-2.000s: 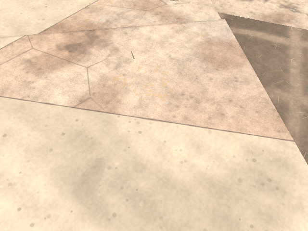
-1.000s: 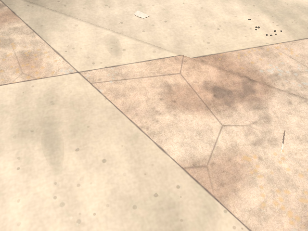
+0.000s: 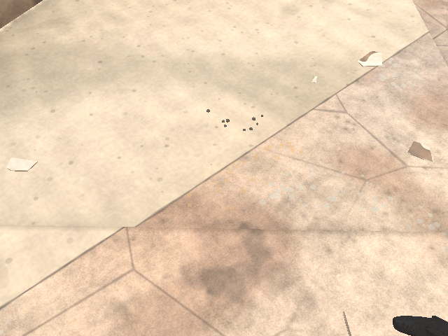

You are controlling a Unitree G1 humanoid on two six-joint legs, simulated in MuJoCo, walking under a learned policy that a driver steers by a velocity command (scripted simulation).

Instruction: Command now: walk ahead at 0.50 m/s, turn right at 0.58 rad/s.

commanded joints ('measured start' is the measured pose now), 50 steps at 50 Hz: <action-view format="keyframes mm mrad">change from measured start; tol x16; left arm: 1 -54 135 22 -112 3 -16 0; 18 -359 19 1 -216 3 -7 -70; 25 94 230 78 -149 7 -7 -36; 30 -120 76 22 -135 35 -39 -40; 50 -12 127 32 5 41 -20 18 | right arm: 1 215 -143 -52 -14 4 14 -11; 22 200 -255 -80 126 46 68 -32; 24 299 -73 -16 71 -15 46 -20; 45 -125 -90 -8 -21 32 28 42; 50 252 -236 -73 51 22 35 35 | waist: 1 -133 136 -93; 21 -56 144 11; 23 107 71 -151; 24 14 -217 -227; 25 60 -171 -425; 29 -28 -8 -79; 45 27 -30 74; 50 -150 56 -197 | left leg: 1 562 386 -523 -253 -298 174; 6 315 284 -186 -364 18 164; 17 457 302 114 -363 251 126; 22 488 290 214 44 842 68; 23 290 256 219 291 669 35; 24 -163 95 199 672 -265 -27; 26 -355 78 -70 856 -356 -17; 40 -158 132 -1 86 299 -51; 46 -202 102 -6 -2 130 37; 50 392 114 -101 -21 144 157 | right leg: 1 -546 -112 -46 363 72 26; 18 -415 -162 -217 -278 456 -2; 22 -33 -27 -308 -382 352 -103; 23 272 -53 -220 -406 405 -144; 25 692 -461 649 -615 202 -394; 32 96 -295 95 -735 608 -261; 44 237 -307 -92 -748 529 -168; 49 313 -282 -200 -401 1038 -82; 50 141 -237 -247 -131 854 -40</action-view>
